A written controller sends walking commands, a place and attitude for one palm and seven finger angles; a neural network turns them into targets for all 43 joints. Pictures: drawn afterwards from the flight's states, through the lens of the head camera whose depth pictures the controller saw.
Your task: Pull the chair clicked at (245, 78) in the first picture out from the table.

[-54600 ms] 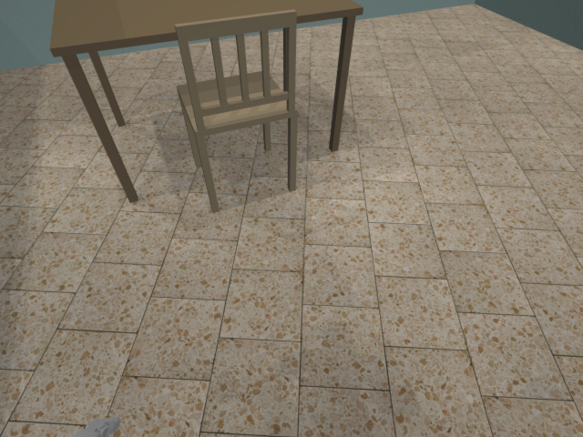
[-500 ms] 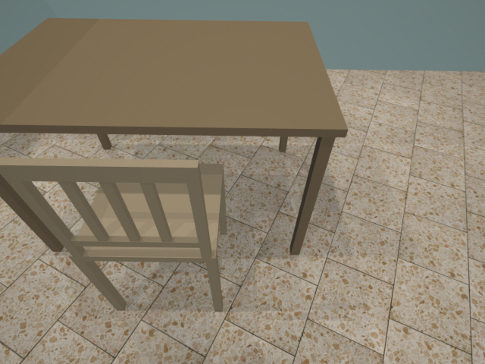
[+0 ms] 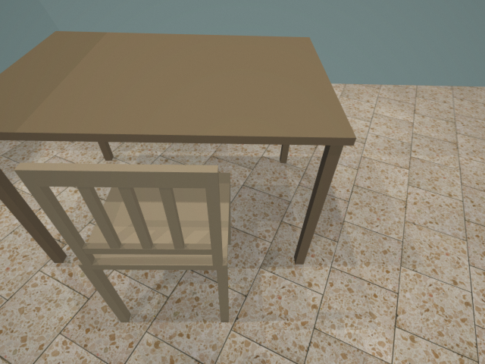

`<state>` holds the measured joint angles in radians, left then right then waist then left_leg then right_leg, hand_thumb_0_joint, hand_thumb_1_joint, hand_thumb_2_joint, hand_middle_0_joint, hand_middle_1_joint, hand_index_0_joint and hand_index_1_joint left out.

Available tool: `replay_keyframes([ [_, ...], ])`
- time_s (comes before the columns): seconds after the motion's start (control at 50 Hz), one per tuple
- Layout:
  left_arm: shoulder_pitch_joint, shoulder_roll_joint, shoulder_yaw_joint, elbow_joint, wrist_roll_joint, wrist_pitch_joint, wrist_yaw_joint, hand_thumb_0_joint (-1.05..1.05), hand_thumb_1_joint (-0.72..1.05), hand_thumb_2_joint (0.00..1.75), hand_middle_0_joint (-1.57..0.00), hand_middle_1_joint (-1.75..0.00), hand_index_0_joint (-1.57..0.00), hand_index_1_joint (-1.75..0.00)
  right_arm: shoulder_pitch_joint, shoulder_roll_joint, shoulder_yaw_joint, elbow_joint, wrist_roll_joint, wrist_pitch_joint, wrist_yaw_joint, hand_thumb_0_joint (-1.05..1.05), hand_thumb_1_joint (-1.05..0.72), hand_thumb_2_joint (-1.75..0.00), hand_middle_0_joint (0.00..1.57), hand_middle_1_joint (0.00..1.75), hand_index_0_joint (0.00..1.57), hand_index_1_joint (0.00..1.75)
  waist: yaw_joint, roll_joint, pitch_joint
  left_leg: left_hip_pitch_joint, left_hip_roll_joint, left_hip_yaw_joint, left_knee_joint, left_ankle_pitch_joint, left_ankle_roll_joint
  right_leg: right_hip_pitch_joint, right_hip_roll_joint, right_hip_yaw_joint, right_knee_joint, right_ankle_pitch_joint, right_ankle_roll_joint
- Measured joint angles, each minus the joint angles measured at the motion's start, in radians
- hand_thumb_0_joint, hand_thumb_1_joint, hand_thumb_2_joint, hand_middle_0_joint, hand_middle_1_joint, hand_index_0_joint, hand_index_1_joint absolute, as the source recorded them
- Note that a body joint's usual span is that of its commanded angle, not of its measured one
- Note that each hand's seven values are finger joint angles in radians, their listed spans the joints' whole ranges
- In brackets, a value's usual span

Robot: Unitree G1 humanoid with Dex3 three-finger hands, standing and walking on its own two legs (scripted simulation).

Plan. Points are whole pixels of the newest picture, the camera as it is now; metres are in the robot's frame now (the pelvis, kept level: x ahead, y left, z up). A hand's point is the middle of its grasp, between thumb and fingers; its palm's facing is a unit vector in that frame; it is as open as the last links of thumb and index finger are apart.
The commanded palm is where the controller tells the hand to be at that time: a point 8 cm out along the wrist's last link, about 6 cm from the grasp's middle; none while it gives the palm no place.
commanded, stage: look again from close up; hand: left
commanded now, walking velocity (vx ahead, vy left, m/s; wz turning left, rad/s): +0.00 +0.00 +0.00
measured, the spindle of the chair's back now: (137, 218) +0.46 +0.29 -0.10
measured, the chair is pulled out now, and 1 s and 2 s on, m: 0.04 0.04 0.04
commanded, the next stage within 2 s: none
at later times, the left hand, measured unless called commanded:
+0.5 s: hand out of the picture -0.01 +0.16 -0.17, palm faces +0.02 -0.98 -0.19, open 7.4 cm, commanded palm none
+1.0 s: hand out of the picture -0.01 +0.14 -0.17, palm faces +0.02 -0.98 -0.19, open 7.3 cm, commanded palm none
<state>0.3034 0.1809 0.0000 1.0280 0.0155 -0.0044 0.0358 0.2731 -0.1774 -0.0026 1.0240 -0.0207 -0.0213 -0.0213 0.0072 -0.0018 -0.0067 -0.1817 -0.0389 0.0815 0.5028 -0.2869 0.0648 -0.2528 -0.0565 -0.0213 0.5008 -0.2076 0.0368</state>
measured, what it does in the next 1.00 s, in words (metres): stands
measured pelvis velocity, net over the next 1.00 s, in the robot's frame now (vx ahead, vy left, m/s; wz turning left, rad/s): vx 0.00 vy -0.02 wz -0.02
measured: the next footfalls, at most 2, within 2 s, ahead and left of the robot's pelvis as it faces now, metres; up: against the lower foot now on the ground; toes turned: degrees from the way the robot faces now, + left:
none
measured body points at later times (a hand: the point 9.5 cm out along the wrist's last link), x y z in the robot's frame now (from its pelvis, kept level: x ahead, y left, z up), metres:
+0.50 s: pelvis +0.00 -0.01 +0.00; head +0.00 -0.01 +0.45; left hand -0.01 +0.21 -0.15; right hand -0.01 -0.23 -0.16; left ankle -0.01 +0.07 -0.74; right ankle +0.04 -0.14 -0.74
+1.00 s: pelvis +0.00 -0.02 +0.01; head +0.01 -0.03 +0.45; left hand -0.01 +0.19 -0.15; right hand -0.02 -0.23 -0.16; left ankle +0.00 +0.07 -0.74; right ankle +0.04 -0.14 -0.74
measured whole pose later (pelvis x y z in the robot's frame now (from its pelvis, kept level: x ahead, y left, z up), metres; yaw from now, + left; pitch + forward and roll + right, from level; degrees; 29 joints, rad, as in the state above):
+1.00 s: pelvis +0.00 -0.02 +0.01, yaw -1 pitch -2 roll +1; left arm 0.33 0.12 0.00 1.10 0.01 -0.02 0.04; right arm 0.30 -0.14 0.00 1.15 -0.01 -0.01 -0.02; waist 0.00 0.01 0.03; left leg -0.15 -0.01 0.09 0.43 -0.25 0.03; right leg -0.24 -0.03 -0.01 0.45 -0.18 0.01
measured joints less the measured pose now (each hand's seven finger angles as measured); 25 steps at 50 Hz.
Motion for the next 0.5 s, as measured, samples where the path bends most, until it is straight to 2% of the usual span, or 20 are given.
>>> replay_keyframes([
  [0.24,0.016,-0.012,-0.005,0.035,-0.002,0.001,-0.002,0.01,0.91,0.9,-0.2,-0.3,-0.2,-0.3,0.006,0.004,0.005,0.055,0.004,0.009,0.008,0.0,-0.91,-0.9,0.2,0.3,0.2,0.3,-0.004,0.006,0.049,0.021,-0.006,0.008,-0.048,0.027,0.0,0.01,-0.003,0.008,-0.029,0.019,0.002],
  [0.5,0.017,-0.044,-0.01,0.067,-0.003,-0.007,0.0,0.01,0.91,0.9,-0.2,-0.3,-0.2,-0.3,0.017,0.022,0.005,0.106,0.007,0.011,0.007,0.0,-0.9,-0.9,0.2,0.3,0.2,0.3,-0.008,0.006,0.046,0.035,0.005,0.01,-0.065,0.033,-0.012,0.018,0.008,0.01,-0.038,0.021,-0.01],
])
